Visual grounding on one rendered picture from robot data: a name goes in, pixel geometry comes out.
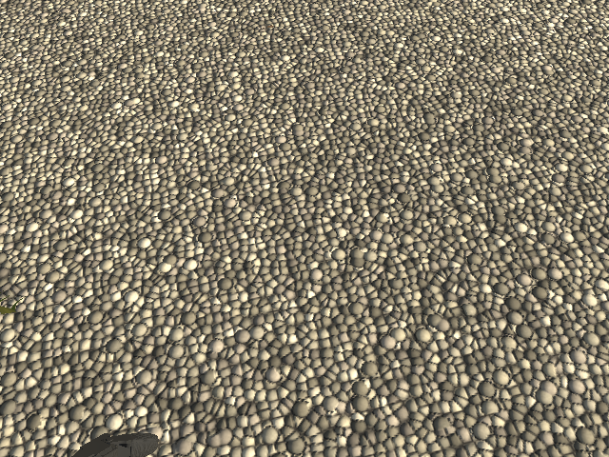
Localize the robot left hand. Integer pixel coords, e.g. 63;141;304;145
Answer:
71;433;159;457

